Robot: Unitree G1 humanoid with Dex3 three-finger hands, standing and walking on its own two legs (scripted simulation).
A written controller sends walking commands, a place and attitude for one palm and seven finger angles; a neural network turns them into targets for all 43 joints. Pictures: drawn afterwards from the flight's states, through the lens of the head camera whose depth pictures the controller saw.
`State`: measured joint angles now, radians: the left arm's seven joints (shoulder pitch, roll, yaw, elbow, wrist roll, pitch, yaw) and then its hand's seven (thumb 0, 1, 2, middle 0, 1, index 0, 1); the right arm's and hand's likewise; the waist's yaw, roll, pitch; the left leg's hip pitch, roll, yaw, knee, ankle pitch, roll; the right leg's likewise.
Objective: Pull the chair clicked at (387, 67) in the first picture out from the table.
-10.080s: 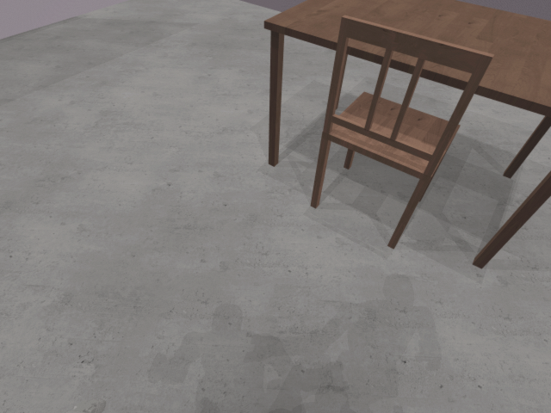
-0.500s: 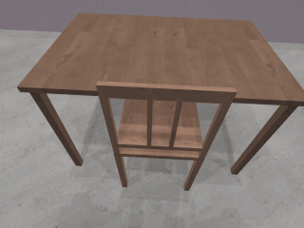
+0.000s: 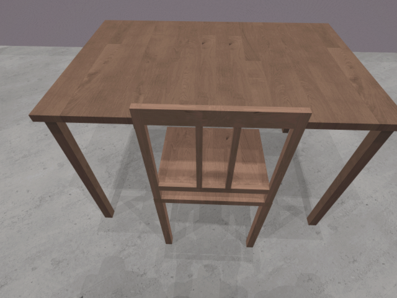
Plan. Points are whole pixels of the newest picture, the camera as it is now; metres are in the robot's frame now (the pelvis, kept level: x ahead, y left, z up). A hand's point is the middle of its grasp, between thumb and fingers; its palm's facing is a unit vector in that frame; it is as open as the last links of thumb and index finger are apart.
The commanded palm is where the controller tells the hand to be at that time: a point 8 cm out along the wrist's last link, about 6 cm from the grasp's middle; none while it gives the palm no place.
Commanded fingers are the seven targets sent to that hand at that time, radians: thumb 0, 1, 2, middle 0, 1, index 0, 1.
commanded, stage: look again from close up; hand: left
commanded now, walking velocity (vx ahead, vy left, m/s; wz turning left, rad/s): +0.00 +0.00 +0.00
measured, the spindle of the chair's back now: (199, 159) +0.52 +0.03 -0.09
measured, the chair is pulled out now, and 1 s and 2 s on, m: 0.00 0.00 0.00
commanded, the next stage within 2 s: shuffle to correct the standing spot in 1.10 s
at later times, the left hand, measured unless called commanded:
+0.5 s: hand out of the picture -0.03 +0.19 -0.17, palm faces +0.01 -0.98 -0.18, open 7.4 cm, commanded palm none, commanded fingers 0.00 0.90 0.90 -0.20 -0.30 -0.20 -0.30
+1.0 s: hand out of the picture -0.03 +0.20 -0.17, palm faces +0.00 -0.99 -0.16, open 7.4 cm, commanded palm none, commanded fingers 0.00 0.90 0.90 -0.20 -0.30 -0.20 -0.30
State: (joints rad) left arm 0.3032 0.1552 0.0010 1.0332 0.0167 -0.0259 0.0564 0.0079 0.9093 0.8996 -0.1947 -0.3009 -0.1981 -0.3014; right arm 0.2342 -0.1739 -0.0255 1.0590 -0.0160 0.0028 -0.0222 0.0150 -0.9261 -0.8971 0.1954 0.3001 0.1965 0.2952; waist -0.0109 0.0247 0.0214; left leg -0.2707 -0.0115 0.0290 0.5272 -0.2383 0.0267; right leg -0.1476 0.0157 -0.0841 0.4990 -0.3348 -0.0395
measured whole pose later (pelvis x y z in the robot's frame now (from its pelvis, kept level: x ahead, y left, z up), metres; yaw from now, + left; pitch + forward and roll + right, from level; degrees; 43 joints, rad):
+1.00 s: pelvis +0.00 +0.04 +0.01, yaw -2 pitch -1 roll +0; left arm 0.34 0.12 -0.01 1.13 0.02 -0.02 0.05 0.01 0.91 0.90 -0.19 -0.30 -0.20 -0.30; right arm 0.27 -0.13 -0.01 1.16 0.00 0.00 -0.03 0.01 -0.93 -0.90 0.20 0.30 0.20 0.30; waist 0.00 -0.02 0.04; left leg -0.21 -0.07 0.09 0.38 -0.16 0.09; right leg -0.15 -0.05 -0.03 0.44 -0.28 0.03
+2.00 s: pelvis +0.10 -0.02 -0.01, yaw -1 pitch +0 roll +1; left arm 0.25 0.17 0.03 1.08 0.02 -0.01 0.05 0.03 0.94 0.90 -0.20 -0.30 -0.20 -0.30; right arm 0.28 -0.11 -0.02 1.12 0.00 0.02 -0.04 0.01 -0.91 -0.90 0.20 0.30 0.20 0.30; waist 0.00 0.00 0.06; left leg -0.16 0.00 0.06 0.55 -0.37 0.00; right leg -0.29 -0.04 -0.03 0.61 -0.32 0.00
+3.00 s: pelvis +0.10 +0.01 +0.00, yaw -1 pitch +0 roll +1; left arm 0.29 0.15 -0.02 1.06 0.02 0.00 0.04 0.01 0.92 0.90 -0.20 -0.30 -0.20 -0.30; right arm 0.28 -0.19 0.00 1.06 -0.01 0.00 -0.02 0.01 -0.91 -0.90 0.20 0.30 0.20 0.30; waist 0.00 0.02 0.03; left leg -0.17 -0.03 0.05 0.46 -0.28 0.02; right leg -0.25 -0.04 0.07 0.51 -0.26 0.04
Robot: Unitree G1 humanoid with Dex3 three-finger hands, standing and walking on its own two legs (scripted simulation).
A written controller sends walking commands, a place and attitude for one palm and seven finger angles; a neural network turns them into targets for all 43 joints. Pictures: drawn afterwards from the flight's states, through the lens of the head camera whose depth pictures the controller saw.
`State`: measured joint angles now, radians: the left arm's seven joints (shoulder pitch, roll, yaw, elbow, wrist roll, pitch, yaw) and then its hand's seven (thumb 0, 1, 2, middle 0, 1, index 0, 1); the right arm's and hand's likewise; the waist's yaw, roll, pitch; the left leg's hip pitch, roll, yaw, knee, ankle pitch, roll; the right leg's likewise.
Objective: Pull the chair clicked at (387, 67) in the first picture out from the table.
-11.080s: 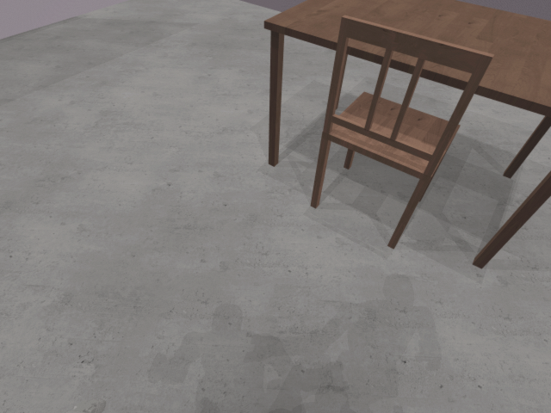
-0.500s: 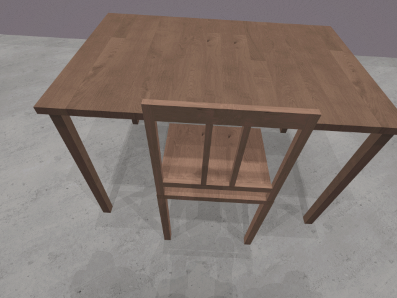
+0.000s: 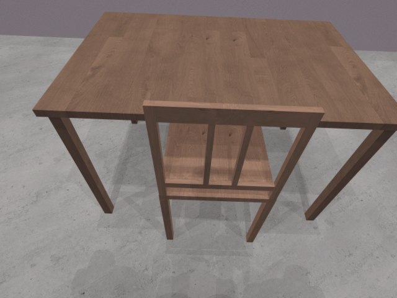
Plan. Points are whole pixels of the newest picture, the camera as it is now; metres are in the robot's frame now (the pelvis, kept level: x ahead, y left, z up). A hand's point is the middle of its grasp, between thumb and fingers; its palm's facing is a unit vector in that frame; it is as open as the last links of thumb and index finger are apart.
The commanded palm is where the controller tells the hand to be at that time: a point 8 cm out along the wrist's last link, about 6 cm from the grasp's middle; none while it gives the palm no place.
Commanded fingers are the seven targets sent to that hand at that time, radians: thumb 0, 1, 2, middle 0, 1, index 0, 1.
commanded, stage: look again from close up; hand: left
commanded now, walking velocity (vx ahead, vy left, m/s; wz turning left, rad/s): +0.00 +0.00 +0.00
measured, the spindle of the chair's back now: (208, 156) +0.52 +0.00 -0.09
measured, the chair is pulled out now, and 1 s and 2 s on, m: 0.00 0.00 0.00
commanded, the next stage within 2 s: shuffle to correct the standing spot in 0.10 s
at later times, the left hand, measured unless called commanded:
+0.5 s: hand out of the picture -0.01 +0.13 -0.18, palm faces +0.05 -0.99 -0.16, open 7.4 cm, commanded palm none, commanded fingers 0.00 0.90 0.90 -0.20 -0.30 -0.20 -0.30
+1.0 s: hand out of the picture +0.12 +0.13 -0.18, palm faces +0.06 -0.97 -0.25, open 7.3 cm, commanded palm none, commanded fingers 0.00 0.90 0.90 -0.20 -0.30 -0.20 -0.30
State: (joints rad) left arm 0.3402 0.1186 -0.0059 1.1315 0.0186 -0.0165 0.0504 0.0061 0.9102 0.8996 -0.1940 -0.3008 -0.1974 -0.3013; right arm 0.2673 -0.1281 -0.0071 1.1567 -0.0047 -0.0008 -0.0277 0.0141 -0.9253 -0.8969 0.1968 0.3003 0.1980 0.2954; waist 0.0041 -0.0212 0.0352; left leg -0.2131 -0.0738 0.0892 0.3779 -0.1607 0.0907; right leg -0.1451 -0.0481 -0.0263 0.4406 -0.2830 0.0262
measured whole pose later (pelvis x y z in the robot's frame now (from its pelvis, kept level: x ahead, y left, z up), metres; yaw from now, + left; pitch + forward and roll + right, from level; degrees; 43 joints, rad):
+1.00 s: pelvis +0.11 -0.06 -0.01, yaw +1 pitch +0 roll +1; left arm 0.25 0.17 0.03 1.08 0.02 -0.01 0.05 0.03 0.94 0.90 -0.20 -0.30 -0.20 -0.30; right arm 0.28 -0.11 -0.02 1.12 0.00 0.02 -0.04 0.01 -0.91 -0.90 0.20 0.30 0.20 0.30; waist 0.00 0.00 0.06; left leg -0.16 0.00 0.06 0.55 -0.37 0.00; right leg -0.29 -0.04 -0.03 0.61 -0.32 0.00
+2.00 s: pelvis +0.11 -0.03 +0.00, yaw +1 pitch +0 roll +1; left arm 0.29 0.15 -0.02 1.06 0.02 0.00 0.04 0.01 0.92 0.90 -0.20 -0.30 -0.20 -0.30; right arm 0.28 -0.19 0.00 1.06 -0.01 0.00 -0.02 0.01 -0.91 -0.90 0.20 0.30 0.20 0.30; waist 0.00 0.02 0.03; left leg -0.17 -0.03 0.05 0.46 -0.28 0.02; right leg -0.25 -0.04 0.07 0.51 -0.26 0.04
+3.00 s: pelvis +0.11 -0.05 +0.00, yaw +1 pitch -1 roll +0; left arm 0.30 0.16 -0.01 1.08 0.01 -0.01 0.03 0.01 0.91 0.90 -0.20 -0.30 -0.20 -0.30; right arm 0.29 -0.14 0.01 1.13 -0.01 -0.02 -0.02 0.01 -0.91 -0.90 0.20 0.30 0.20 0.30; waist 0.00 -0.01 0.03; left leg -0.14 0.02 0.02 0.42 -0.26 -0.01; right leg -0.20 0.00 0.04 0.45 -0.24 0.00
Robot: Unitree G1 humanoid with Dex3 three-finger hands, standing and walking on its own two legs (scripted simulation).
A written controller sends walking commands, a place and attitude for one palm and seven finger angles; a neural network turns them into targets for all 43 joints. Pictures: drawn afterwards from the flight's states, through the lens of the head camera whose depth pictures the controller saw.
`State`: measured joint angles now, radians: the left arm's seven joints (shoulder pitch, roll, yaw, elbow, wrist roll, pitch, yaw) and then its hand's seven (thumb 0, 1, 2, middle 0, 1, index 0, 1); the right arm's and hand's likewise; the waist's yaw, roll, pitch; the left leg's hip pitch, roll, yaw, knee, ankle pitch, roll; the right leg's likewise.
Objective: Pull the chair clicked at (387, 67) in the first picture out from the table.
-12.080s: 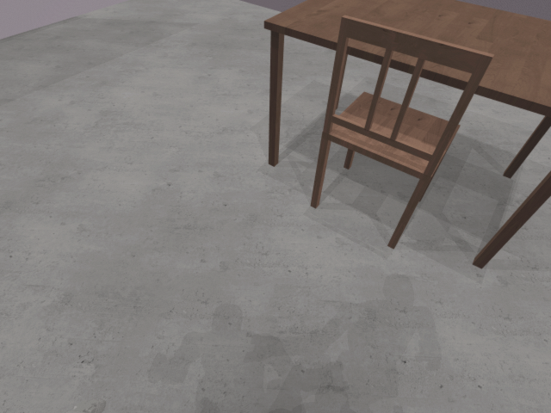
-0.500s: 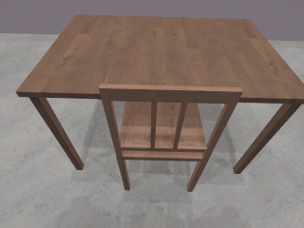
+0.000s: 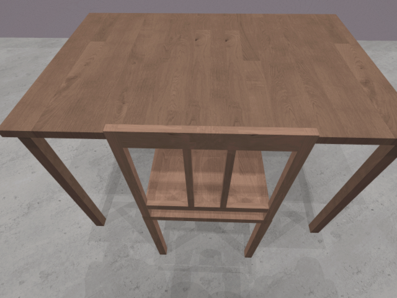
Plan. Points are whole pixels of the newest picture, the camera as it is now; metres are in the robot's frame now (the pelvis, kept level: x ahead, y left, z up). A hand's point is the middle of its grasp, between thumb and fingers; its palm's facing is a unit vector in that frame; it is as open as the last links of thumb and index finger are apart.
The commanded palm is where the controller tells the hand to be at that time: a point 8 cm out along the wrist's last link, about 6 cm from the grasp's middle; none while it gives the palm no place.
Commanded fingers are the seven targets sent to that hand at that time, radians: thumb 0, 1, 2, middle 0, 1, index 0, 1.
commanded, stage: come to a stop and stand still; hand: left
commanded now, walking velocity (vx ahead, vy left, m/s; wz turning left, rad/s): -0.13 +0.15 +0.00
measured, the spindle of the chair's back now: (189, 179) +0.42 +0.05 -0.08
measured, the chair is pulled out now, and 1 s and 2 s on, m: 0.00 0.00 0.00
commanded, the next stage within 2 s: look again from close up in 1.50 s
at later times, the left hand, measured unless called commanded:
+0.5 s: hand out of the picture +0.00 +0.26 -0.16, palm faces +0.04 -0.96 -0.26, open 7.4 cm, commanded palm none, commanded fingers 0.00 0.90 0.90 -0.20 -0.30 -0.20 -0.30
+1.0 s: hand out of the picture +0.01 +0.21 -0.16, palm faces +0.00 -0.97 -0.23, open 7.3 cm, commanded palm none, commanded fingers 0.00 0.90 0.90 -0.20 -0.30 -0.20 -0.30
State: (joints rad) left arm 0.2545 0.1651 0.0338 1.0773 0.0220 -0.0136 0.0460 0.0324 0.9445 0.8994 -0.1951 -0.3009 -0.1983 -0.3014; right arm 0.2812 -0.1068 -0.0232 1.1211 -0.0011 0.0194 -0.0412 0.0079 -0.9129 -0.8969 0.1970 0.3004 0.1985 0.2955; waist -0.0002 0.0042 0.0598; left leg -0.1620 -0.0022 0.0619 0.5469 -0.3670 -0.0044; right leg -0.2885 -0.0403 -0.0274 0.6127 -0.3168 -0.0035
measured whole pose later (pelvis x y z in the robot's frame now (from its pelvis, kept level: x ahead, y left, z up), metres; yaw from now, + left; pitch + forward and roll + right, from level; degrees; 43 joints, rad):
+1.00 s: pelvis +0.00 +0.03 +0.01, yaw +0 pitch +0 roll +1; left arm 0.29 0.15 -0.02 1.06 0.02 0.00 0.04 0.01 0.92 0.90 -0.20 -0.30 -0.20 -0.30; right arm 0.28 -0.19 0.00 1.06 -0.01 0.00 -0.02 0.01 -0.91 -0.90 0.20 0.30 0.20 0.30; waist 0.00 0.02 0.03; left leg -0.17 -0.03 0.05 0.46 -0.28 0.02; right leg -0.25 -0.04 0.07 0.51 -0.26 0.04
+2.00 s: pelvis +0.00 +0.01 +0.01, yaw +0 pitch -1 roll +0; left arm 0.30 0.16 -0.01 1.08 0.01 -0.01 0.03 0.01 0.91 0.90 -0.20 -0.30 -0.20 -0.30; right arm 0.29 -0.14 0.01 1.13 -0.01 -0.02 -0.02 0.01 -0.91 -0.90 0.20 0.30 0.20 0.30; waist 0.00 -0.01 0.03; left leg -0.14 0.02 0.02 0.42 -0.26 -0.01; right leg -0.20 0.00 0.04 0.45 -0.24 0.00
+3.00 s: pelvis -0.04 +0.00 -0.11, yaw +6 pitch +15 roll -3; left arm 0.46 0.24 0.14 -0.11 -0.25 -0.42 -0.29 0.02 0.40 0.69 -0.14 -0.22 -0.15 -0.22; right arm 0.12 -0.22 0.02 0.49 0.02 -0.26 -0.02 0.01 -0.91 -0.90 0.20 0.30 0.20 0.30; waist 0.05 0.01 -0.14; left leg -0.99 0.00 -0.12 1.31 -0.58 -0.03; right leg -0.97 -0.01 -0.09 1.25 -0.55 -0.01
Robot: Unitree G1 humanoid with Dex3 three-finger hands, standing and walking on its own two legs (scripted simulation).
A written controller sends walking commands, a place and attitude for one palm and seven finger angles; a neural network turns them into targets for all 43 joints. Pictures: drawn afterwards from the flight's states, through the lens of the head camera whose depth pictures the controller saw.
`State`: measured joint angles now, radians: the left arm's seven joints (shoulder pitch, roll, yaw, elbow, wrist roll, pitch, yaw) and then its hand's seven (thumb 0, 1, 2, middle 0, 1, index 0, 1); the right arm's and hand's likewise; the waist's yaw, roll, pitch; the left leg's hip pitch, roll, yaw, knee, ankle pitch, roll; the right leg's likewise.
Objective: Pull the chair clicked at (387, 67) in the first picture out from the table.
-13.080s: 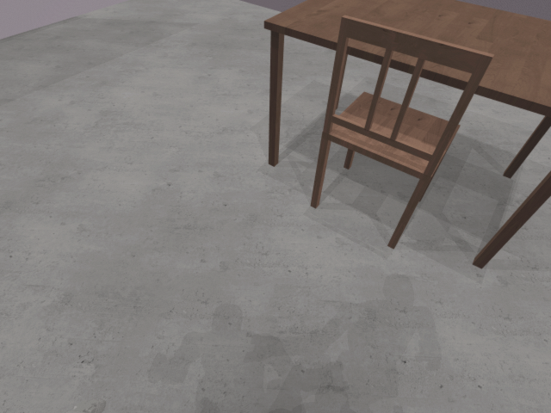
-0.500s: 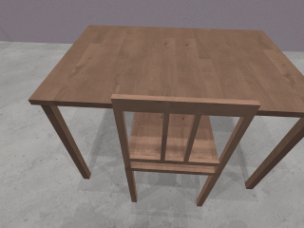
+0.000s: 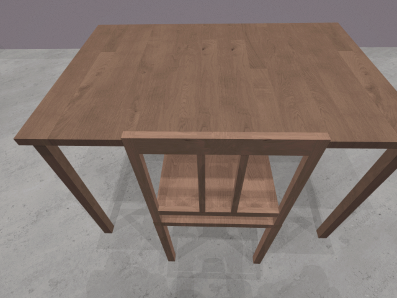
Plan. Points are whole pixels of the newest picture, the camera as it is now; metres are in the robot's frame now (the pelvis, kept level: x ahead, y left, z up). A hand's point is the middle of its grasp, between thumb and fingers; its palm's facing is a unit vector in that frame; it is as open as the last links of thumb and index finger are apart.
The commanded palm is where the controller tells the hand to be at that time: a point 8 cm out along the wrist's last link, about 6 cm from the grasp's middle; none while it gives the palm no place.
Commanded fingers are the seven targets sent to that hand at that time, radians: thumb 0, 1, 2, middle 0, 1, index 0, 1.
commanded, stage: come to a stop and stand still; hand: left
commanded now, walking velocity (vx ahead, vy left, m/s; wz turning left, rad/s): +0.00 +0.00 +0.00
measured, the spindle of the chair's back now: (201, 185) +0.42 +0.02 -0.09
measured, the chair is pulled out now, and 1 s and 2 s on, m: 0.00 0.00 0.00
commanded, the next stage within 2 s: look again from close up in 0.50 s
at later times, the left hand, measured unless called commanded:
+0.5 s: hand out of the picture +0.04 +0.15 -0.17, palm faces +0.01 -0.97 -0.23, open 7.3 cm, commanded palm none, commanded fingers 0.00 0.90 0.90 -0.20 -0.30 -0.20 -0.30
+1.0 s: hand out of the picture +0.00 +0.15 -0.17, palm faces +0.03 -0.98 -0.19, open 7.4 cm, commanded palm none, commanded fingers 0.00 0.90 0.90 -0.20 -0.30 -0.20 -0.30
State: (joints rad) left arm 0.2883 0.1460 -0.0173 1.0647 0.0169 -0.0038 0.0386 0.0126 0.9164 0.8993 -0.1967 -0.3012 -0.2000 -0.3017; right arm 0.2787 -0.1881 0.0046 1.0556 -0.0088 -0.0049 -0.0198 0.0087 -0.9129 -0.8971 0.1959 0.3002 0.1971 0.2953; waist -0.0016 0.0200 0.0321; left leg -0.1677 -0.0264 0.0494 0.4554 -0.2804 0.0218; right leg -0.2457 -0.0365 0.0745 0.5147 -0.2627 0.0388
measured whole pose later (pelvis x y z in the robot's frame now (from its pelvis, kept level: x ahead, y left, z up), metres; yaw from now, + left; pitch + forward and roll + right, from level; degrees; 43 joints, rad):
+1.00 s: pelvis +0.00 -0.02 +0.00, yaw +1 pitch -1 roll +0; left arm 0.30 0.16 -0.01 1.08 0.01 -0.01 0.03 0.01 0.91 0.90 -0.20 -0.30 -0.20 -0.30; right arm 0.29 -0.14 0.01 1.13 -0.01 -0.02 -0.02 0.01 -0.91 -0.90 0.20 0.30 0.20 0.30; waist 0.00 -0.01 0.03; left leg -0.14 0.02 0.02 0.42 -0.26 -0.01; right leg -0.20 0.00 0.04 0.45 -0.24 0.00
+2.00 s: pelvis -0.04 -0.03 -0.11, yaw +6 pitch +15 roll -3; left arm 0.46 0.24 0.14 -0.11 -0.25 -0.42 -0.29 0.02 0.40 0.69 -0.14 -0.22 -0.15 -0.22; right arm 0.12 -0.22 0.02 0.49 0.02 -0.26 -0.02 0.01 -0.91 -0.90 0.20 0.30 0.20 0.30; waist 0.05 0.01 -0.14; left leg -0.99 0.00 -0.12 1.31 -0.58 -0.03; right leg -0.97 -0.01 -0.09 1.25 -0.55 -0.01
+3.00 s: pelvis -0.02 -0.01 -0.08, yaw +5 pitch +16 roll -3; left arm 0.30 0.30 0.24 0.01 -0.29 -0.30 -0.34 -0.01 -0.49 0.30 -0.06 -0.08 -0.06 -0.08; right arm 0.22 -0.24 0.03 0.54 0.02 -0.22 -0.04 0.02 -0.90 -0.90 0.20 0.30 0.20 0.30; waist -0.01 0.03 -0.14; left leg -0.88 -0.01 -0.08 1.16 -0.55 0.00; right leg -0.85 -0.01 -0.06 1.08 -0.50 0.02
